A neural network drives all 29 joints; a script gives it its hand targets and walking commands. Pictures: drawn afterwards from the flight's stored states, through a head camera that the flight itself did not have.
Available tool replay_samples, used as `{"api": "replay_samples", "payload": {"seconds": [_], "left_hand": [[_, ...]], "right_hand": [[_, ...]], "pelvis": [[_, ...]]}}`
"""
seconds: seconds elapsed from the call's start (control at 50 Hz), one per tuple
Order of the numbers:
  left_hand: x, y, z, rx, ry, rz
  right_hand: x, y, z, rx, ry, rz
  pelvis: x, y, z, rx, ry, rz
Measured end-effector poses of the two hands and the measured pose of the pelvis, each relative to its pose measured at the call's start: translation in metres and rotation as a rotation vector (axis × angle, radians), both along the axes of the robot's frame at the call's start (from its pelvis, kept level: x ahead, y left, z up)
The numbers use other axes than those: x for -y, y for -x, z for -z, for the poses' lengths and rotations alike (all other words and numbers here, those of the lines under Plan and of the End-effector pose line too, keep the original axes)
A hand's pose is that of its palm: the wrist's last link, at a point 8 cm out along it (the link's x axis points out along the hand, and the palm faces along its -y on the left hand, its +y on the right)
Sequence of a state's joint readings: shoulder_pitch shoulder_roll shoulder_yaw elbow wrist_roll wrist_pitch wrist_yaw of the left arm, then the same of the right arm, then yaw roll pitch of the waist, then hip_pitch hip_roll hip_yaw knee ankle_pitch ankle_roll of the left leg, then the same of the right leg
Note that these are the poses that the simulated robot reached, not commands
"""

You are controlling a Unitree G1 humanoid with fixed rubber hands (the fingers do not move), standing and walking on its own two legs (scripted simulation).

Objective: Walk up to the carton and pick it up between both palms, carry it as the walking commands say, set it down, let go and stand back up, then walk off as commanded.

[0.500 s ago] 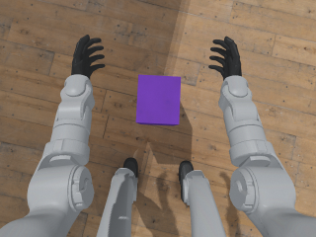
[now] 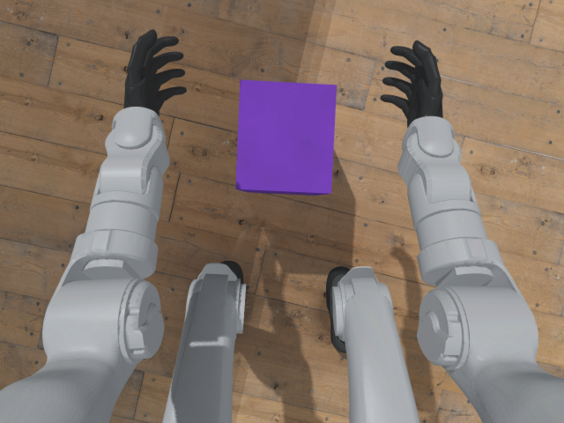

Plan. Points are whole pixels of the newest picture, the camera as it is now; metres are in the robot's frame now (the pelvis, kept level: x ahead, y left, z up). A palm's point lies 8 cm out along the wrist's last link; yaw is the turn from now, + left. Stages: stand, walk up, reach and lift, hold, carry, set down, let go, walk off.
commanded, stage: reach and lift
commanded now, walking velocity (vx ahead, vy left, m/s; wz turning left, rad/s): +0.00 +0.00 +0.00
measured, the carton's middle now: (284, 147) +0.49 +0.01 -0.43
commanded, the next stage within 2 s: none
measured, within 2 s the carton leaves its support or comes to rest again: leaves its support in 1.84 s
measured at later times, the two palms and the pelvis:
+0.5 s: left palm (182, 125) +0.50 +0.18 -0.27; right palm (383, 131) +0.50 -0.15 -0.28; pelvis -0.02 +0.00 -0.11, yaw -1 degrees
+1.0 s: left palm (194, 134) +0.50 +0.18 -0.35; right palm (371, 140) +0.50 -0.15 -0.35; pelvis -0.02 +0.00 -0.17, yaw -1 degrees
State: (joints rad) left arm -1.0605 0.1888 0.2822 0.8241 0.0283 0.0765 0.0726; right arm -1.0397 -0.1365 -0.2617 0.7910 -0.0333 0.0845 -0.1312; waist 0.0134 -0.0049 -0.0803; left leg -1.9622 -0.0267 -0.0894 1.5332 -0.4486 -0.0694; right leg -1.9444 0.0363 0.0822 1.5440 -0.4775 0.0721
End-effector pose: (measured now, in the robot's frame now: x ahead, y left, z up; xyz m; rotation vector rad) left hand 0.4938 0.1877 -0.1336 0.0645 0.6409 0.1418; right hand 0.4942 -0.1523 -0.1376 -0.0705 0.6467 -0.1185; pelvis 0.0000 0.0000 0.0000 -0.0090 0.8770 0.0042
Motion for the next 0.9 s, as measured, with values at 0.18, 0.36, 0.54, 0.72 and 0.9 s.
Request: {"api": "replay_samples", "payload": {"seconds": [0.18,0.36,0.54,0.72,0.9], "left_hand": [[0.001,-0.002,0.052,-0.008,0.005,0.005],[0.005,-0.005,0.099,-0.026,0.005,0.014],[0.007,-0.003,0.151,-0.051,0.014,0.016],[0.009,0.001,0.202,-0.088,0.031,0.017],[0.010,0.001,0.225,-0.106,0.034,0.012]], "right_hand": [[-0.002,-0.002,0.051,-0.008,-0.004,-0.007],[-0.003,-0.005,0.098,-0.030,-0.005,-0.006],[-0.006,-0.003,0.149,-0.055,-0.014,-0.011],[-0.008,0.002,0.199,-0.085,-0.020,-0.020],[-0.004,0.003,0.221,-0.097,-0.021,-0.021]], "pelvis": [[-0.001,0.015,0.047,0.024,0.000,0.004],[-0.003,0.021,0.084,0.049,0.005,0.003],[-0.003,0.023,0.117,0.073,0.005,0.004],[-0.002,0.026,0.148,0.107,0.003,0.008],[-0.002,0.025,0.164,0.166,-0.002,0.013]]}}
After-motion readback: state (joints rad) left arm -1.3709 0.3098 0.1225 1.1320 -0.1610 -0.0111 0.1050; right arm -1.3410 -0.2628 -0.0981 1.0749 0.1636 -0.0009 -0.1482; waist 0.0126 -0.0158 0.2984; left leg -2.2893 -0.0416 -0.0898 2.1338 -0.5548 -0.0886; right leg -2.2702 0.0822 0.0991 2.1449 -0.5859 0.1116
